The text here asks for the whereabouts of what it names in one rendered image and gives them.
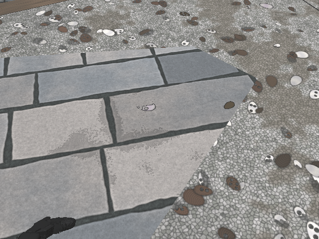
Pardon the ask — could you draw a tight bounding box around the left robot hand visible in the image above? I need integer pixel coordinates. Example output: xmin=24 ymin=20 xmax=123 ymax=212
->
xmin=16 ymin=216 xmax=76 ymax=239

